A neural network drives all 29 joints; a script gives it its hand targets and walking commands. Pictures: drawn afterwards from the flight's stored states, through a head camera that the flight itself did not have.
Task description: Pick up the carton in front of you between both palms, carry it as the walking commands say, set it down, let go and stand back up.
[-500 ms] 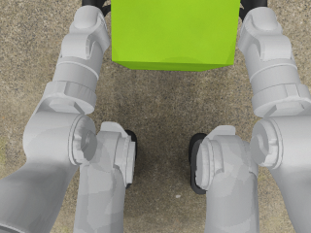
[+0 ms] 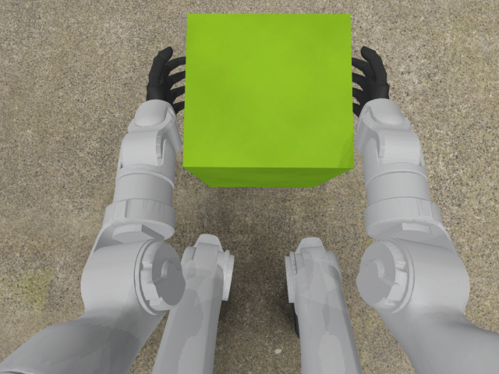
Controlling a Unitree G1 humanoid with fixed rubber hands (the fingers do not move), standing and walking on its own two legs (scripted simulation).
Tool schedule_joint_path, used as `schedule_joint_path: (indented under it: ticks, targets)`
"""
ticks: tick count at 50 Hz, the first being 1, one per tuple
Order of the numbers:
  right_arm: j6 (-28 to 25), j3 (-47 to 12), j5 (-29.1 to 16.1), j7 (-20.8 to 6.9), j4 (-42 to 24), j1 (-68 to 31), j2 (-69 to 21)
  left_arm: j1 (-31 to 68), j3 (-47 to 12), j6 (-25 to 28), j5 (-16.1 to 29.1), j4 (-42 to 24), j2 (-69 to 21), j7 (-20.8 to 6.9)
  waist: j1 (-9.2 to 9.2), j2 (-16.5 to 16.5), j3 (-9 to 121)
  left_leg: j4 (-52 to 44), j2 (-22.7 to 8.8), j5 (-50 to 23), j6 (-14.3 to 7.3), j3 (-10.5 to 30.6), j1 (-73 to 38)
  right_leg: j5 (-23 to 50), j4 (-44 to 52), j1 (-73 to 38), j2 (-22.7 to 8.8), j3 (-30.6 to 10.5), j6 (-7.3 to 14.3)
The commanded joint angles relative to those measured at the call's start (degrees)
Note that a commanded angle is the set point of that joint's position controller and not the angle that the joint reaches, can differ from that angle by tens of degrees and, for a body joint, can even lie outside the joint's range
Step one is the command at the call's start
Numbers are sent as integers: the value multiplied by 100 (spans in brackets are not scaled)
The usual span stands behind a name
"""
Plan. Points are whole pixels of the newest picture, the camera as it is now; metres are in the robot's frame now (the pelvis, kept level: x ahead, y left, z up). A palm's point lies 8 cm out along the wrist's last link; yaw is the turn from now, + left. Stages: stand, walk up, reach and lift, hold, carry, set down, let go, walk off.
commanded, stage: reach and lift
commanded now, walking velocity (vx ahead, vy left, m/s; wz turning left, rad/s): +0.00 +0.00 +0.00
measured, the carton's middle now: (264, 120) +0.51 -0.01 -0.13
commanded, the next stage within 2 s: none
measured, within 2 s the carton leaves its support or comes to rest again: neither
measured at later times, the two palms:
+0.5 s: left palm (107, 75) +0.46 +0.14 +0.09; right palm (435, 78) +0.47 -0.15 +0.09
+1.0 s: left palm out of the picture +0.42 +0.15 +0.24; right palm out of the picture +0.42 -0.15 +0.24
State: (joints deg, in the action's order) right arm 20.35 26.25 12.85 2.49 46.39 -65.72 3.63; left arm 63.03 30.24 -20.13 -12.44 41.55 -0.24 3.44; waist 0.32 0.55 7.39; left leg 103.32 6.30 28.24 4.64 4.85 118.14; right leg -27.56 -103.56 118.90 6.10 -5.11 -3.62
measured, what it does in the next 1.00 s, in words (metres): rises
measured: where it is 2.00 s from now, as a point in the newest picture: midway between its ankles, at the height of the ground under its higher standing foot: (254, 312)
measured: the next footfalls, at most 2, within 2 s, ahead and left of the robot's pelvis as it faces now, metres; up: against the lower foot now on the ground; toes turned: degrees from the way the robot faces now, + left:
none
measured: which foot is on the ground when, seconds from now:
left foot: down 0.00-1.00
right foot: down 0.00-1.00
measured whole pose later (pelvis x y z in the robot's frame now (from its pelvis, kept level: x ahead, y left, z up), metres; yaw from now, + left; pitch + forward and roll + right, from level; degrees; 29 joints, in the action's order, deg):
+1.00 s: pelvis +0.10 +0.00 +0.26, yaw -1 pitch +15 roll +0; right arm 20.9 17.5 11.3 2.4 31.2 -20.4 -7.1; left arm 19.7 17.9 -20.4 -11.0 30.0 -8.3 2.5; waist 0.2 0.3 9.7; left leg 45.2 3.9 20.1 1.3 7.9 39.7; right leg -19.7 -45.2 40.0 3.8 -7.8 -1.3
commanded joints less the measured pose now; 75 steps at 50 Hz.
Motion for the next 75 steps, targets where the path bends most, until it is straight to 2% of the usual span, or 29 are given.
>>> schedule_joint_path:
  ticks: [1, 7, 12, 26, 39, 47, 54, 60, 65, 69, 75]
  targets:
    - [-31, -2545, -832, -1428, -103, -3537, -6212, 3898, -2919, -23, 825, 105, -5999, -1417, -77, -124, 6075, -1239, 410, -508, -247, -1084, -3220, 539, 1328, -3706, 367, 1037, 219]
    - [77, -3161, -1130, -1485, -599, -3061, -6567, 3356, -3504, -118, 1092, -260, -6323, -1445, -46, -134, 6464, -1635, 418, -1030, -207, -1025, -4015, 1047, 1706, -4420, 384, 989, 164]
    - [77, -3513, -1270, -1477, -776, -2523, -6760, 2784, -3835, -105, 1211, -400, -6466, -1425, -17, -154, 6179, -2045, 412, -1204, -199, -920, -4520, 1205, 2107, -4848, 390, 919, 138]
    - [-159, -3530, -1026, -1381, -689, -907, -6957, 1151, -3935, 120, 1006, -296, -6622, -1396, -42, -74, 4765, -3583, 345, -1262, -257, -545, -5919, 1298, 3611, -6279, 335, 575, 204]
    - [-265, -3903, -927, -1356, -1037, 592, -7024, -433, -4274, 225, 874, -552, -6669, -1413, -20, -92, 3719, -5167, 177, -1916, -350, -203, -7755, 1944, 5199, -8127, 182, 215, 263]
    - [-97, -4203, -951, -1383, -1396, 1519, -6994, -1350, -4590, 44, 896, -886, -6642, -1462, -29, -89, 2938, -6203, 68, -2674, -361, -43, -9104, 2656, 6215, -9359, 76, 63, 286]
    - [380, -4504, -1089, -1447, -1911, 2151, -6945, -2006, -4900, -432, 1018, -1375, -6585, -1530, -20, -49, 2159, -7112, -24, -3134, -346, -6, -10205, 3074, 7104, -10383, -13, 32, 256]
    - [942, -4706, -1205, -1499, -2474, 2433, -6808, -2341, -5061, -986, 1140, -1887, -6550, -1604, -15, -33, 1345, -7788, -76, -3076, -345, 7, -10860, 2982, 7799, -11044, -47, 24, 246]
    - [1288, -4310, -999, -1575, -2411, 2449, -6686, -2324, -4672, -1329, 947, -1798, -6364, -1680, -30, -28, 460, -8135, -115, -2242, -377, -41, -10904, 2136, 8124, -11020, -67, 91, 307]
    - [1322, -3998, -879, -1666, -2205, 1957, -6686, -1845, -4372, -1364, 817, -1610, -6368, -1763, -14, -21, 177, -8168, -144, -1572, -432, -99, -10784, 1468, 8154, -10912, -102, 138, 336]
    - [1272, -4162, -987, -1716, -2325, 1371, -6892, -1264, -4504, -1313, 897, -1739, -6551, -1818, -15, -46, 698, -8055, -149, -1649, -438, -120, -10950, 1540, 8063, -11079, -109, 155, 323]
